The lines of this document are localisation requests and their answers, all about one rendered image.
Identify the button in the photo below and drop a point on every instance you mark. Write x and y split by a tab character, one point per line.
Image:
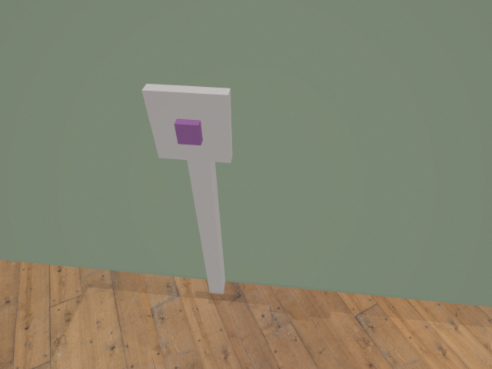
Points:
188	132

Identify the panel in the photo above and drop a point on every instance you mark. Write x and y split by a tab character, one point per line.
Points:
212	106

